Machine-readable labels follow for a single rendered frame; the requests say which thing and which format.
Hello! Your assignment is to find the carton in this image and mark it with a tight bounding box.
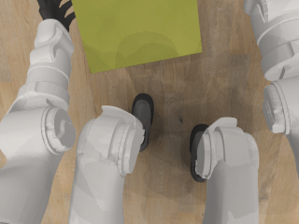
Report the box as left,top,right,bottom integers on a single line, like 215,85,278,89
71,0,203,74

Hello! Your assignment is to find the left robot upper arm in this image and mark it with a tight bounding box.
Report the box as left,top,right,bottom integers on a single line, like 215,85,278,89
0,105,77,224

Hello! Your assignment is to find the left robot foot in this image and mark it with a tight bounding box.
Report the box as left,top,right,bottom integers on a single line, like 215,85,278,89
132,93,154,152

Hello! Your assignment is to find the left robot forearm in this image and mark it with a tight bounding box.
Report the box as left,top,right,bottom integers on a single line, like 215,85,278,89
0,19,75,149

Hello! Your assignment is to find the right robot upper arm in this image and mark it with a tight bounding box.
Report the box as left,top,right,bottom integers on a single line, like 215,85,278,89
263,75,299,178

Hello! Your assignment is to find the left robot hand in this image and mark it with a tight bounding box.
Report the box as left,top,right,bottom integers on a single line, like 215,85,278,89
37,0,76,33

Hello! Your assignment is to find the robot right thigh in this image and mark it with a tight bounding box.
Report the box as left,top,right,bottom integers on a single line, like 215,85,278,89
198,126,259,224

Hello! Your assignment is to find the right robot forearm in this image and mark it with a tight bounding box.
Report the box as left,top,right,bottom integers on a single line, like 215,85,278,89
243,0,299,81

